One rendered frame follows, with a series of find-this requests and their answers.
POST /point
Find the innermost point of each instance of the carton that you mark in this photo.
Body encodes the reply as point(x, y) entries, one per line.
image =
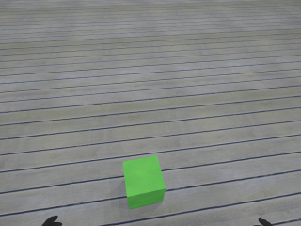
point(144, 181)

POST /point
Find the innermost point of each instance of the robot left hand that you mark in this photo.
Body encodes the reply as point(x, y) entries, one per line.
point(50, 221)

